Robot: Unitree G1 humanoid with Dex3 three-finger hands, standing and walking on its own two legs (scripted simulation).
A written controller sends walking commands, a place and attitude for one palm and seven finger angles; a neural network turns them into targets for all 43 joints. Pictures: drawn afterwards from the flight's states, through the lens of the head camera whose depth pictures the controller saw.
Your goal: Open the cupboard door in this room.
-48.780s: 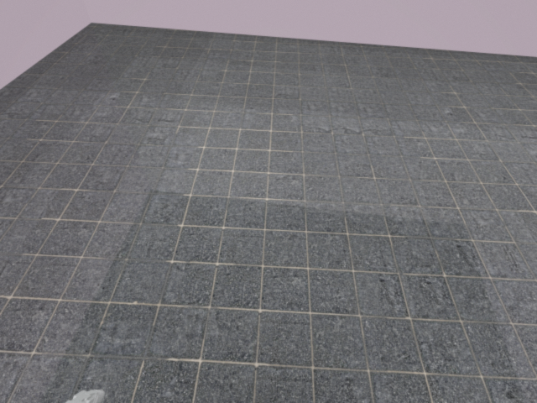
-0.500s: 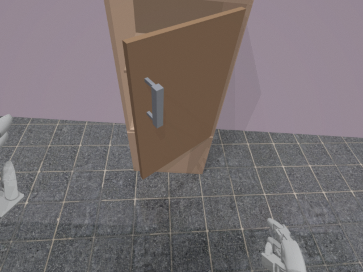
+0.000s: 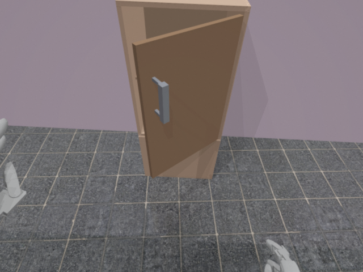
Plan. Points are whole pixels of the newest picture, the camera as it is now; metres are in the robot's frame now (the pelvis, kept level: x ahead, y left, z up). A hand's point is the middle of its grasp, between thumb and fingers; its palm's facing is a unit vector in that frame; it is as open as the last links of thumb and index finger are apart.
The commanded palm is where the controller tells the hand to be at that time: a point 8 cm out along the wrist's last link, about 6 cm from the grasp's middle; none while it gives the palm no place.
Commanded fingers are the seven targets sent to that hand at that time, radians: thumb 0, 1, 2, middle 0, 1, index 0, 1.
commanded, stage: let the arm hang, fingers relaxed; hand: left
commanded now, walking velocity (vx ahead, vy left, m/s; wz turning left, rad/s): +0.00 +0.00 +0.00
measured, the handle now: (160, 100) +0.57 +0.09 +0.07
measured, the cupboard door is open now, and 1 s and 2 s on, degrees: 40 40 40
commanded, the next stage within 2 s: look to check the result in 1.20 s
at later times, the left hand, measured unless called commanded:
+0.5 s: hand out of the picture +0.02 +0.16 -0.17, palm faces +0.13 -0.97 -0.22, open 6.8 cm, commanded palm none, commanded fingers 0.00 0.90 0.90 -0.20 -0.30 -0.20 -0.30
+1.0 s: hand out of the picture -0.05 +0.15 -0.17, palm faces +0.12 -0.98 -0.17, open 7.3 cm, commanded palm none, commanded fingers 0.00 0.90 0.90 -0.20 -0.30 -0.20 -0.30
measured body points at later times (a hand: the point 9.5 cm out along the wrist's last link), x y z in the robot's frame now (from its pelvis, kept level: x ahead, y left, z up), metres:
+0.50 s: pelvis -0.01 -0.02 +0.00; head +0.01 -0.02 +0.45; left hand +0.01 +0.21 -0.15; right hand +0.02 -0.25 -0.16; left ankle -0.03 +0.10 -0.73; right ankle +0.00 -0.10 -0.73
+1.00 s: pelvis -0.03 -0.01 +0.01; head -0.03 -0.01 +0.46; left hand -0.06 +0.20 -0.15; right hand -0.04 -0.21 -0.16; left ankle -0.03 +0.10 -0.73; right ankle +0.00 -0.10 -0.73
